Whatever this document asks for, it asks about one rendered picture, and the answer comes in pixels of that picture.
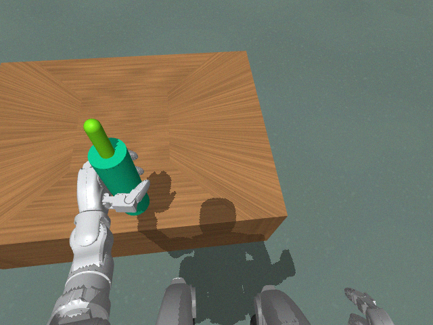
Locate left robot hand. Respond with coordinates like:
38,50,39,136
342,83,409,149
76,150,150,214

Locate right robot hand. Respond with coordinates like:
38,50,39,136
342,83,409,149
344,288,394,325

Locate bottle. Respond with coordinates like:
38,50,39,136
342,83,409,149
83,118,150,215

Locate left robot arm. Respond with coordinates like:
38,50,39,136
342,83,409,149
47,210,114,325

